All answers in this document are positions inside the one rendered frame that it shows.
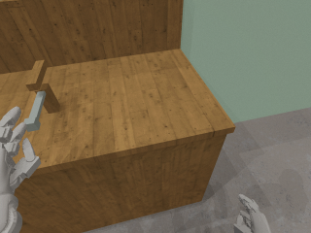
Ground left robot hand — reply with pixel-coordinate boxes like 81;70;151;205
0;106;41;195

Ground robot left forearm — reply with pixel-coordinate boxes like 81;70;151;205
0;193;22;233

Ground tap lever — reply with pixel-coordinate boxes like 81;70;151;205
24;90;47;132

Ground right robot hand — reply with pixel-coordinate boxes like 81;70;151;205
233;194;272;233

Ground counter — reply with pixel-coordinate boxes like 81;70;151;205
0;0;236;233

